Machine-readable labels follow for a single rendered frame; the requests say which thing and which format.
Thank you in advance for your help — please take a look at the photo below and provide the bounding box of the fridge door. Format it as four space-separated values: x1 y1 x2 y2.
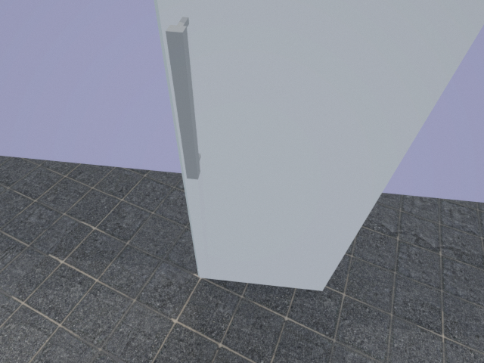
157 0 484 291

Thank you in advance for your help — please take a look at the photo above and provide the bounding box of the handle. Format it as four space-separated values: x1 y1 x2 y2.
166 17 200 179

